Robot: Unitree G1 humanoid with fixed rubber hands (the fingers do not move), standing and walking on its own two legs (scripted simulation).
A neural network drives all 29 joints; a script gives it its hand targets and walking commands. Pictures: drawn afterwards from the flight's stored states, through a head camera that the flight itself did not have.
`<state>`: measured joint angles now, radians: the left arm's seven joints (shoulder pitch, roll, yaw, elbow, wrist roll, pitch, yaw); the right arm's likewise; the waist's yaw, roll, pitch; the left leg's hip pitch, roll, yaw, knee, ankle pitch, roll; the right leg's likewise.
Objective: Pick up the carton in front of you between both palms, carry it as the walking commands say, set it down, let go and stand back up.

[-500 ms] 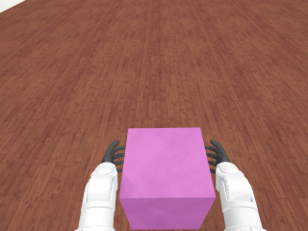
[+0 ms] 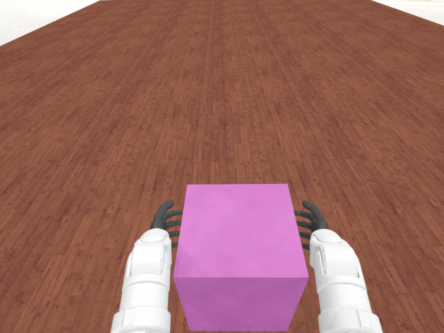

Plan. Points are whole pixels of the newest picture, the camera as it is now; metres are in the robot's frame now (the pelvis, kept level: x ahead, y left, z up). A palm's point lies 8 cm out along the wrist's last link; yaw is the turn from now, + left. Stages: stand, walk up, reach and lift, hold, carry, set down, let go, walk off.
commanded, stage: hold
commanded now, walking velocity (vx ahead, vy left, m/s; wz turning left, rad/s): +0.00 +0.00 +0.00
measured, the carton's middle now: (237, 258) +0.30 +0.00 -0.04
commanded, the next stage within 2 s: set down in 0.06 s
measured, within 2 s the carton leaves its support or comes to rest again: neither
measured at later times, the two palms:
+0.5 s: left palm (170, 241) +0.34 +0.15 -0.03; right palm (303, 238) +0.35 -0.15 -0.04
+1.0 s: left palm (182, 264) +0.39 +0.15 -0.20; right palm (288, 259) +0.41 -0.15 -0.21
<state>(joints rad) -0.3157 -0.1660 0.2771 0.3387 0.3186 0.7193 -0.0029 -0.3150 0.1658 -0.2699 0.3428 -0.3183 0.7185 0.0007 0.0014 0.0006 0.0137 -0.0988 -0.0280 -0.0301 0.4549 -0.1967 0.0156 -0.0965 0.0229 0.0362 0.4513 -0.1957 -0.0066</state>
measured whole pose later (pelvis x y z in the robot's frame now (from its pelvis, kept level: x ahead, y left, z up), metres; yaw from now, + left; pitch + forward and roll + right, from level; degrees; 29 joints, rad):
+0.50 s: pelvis +0.01 -0.01 -0.02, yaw +0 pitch +6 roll +0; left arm -0.50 -0.22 0.50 0.52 0.44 0.40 -0.01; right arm -0.51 0.20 -0.48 0.56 -0.44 0.39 0.02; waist 0.02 0.00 0.06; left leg -0.47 -0.04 -0.05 0.64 -0.26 0.00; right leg -0.47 0.04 0.05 0.64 -0.27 -0.01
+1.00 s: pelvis -0.02 -0.01 -0.14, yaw +0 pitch +37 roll +1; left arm -0.71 -0.16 0.51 0.55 0.25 0.24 0.06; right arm -0.76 0.07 -0.41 0.65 -0.27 0.24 -0.03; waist 0.03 0.00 -0.17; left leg -1.47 -0.08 -0.07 1.24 -0.41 -0.03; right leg -1.48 0.09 0.07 1.25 -0.41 0.00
